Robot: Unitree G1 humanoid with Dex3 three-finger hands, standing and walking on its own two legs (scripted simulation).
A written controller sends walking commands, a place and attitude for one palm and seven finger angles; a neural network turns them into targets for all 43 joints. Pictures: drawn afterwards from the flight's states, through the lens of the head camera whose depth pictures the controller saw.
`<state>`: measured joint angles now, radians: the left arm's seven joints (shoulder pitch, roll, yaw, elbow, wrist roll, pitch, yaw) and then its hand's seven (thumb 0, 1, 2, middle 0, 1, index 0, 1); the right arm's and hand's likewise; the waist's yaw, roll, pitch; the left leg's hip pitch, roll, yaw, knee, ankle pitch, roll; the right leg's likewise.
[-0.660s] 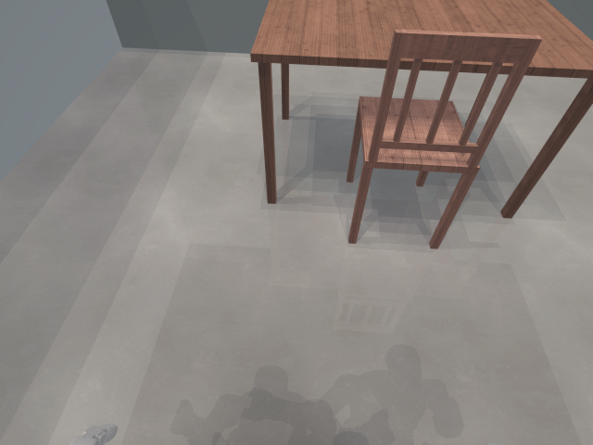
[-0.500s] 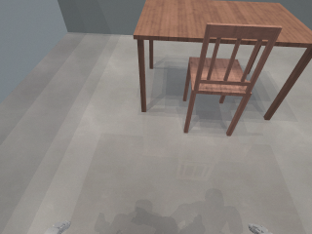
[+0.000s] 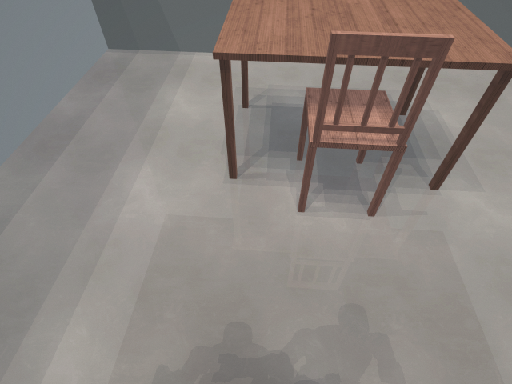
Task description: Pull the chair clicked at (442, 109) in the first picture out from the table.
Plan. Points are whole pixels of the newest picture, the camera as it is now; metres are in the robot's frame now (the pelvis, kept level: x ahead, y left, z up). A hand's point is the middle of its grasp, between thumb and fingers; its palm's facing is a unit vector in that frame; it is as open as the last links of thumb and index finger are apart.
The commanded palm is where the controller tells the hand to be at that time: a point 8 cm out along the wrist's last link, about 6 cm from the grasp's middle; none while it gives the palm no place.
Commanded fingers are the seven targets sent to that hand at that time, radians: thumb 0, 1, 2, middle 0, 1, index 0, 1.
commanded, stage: stand and wait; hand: left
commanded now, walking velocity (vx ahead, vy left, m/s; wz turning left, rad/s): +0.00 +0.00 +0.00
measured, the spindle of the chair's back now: (373, 93) +1.06 -0.35 -0.10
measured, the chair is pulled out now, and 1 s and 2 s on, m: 0.00 0.00 0.00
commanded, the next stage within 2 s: look at it before walking up in 0.16 s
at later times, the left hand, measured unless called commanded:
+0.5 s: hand out of the picture +0.07 +0.24 -0.15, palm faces -0.04 -0.94 -0.33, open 7.4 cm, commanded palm none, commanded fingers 0.00 0.90 0.90 -0.20 -0.30 -0.20 -0.30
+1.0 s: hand out of the picture +0.07 +0.24 -0.15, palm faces -0.05 -0.94 -0.34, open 7.4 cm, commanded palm none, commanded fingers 0.00 0.90 0.90 -0.20 -0.30 -0.20 -0.30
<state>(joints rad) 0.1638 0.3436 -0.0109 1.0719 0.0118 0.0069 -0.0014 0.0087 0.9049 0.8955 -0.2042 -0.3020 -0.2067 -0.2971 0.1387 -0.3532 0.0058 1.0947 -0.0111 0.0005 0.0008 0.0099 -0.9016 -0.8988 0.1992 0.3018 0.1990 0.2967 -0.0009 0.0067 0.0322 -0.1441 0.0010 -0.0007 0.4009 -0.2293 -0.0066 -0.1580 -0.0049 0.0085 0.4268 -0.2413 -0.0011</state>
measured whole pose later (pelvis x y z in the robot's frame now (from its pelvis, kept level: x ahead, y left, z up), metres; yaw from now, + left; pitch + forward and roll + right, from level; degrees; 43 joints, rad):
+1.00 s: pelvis +0.00 +0.00 +0.00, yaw -2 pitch -1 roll +0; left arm 0.15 0.34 0.00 1.07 0.01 0.01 0.00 0.01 0.91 0.90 -0.20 -0.30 -0.21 -0.30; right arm 0.11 -0.33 0.00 1.09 -0.01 -0.01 -0.01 0.01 -0.90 -0.90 0.20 0.30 0.20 0.30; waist 0.01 0.00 0.03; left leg -0.14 0.02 0.03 0.38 -0.22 -0.01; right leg -0.16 0.01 0.04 0.41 -0.22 -0.01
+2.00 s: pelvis +0.01 +0.01 +0.00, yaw -34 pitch +1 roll -1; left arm 0.25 0.29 0.11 0.90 0.04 0.05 -0.06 0.01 0.91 0.90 -0.20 -0.30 -0.20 -0.30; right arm 0.36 -0.21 -0.01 0.94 -0.02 -0.04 -0.02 0.01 -0.90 -0.90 0.20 0.30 0.20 0.30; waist 0.01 -0.04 -0.02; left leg -0.09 0.06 0.12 0.37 -0.30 0.00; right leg -0.66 -0.02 0.02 1.20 -0.21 0.04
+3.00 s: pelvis +0.27 -0.29 +0.00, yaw -63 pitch +0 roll -1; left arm 0.27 0.18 0.09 1.03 0.04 0.04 -0.04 0.01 0.91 0.90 -0.20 -0.30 -0.20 -0.30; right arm 0.39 -0.14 -0.03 1.05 -0.02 -0.08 -0.02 0.00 -0.92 -0.90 0.20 0.30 0.20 0.30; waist 0.01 -0.04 0.03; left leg -0.02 0.08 0.33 0.34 -0.31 0.01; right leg -0.64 -0.11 -0.08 1.03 -0.14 0.02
